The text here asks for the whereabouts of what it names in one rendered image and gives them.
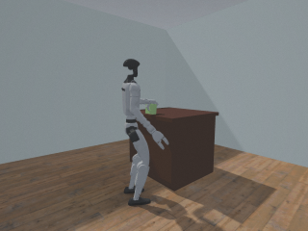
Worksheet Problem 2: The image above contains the robot right hand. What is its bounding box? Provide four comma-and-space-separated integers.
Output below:
151, 130, 169, 150

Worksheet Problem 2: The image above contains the robot right foot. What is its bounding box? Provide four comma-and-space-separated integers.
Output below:
128, 196, 151, 206

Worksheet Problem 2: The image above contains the robot left hand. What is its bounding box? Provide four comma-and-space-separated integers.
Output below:
145, 99, 159, 111

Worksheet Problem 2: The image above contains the right robot upper arm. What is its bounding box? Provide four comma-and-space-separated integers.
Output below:
129, 83, 141, 116

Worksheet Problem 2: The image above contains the table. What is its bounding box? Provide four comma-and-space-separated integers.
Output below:
129, 107, 219, 192

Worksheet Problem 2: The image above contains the sponge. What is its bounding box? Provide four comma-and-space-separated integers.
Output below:
145, 104, 157, 115

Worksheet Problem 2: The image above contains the right robot forearm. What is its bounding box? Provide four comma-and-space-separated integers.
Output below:
132, 107, 156, 135

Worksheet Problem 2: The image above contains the left robot forearm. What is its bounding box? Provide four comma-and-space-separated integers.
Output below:
140, 98, 149, 105

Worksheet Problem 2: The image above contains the left robot thigh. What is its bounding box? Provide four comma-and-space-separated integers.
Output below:
132, 141, 142, 165

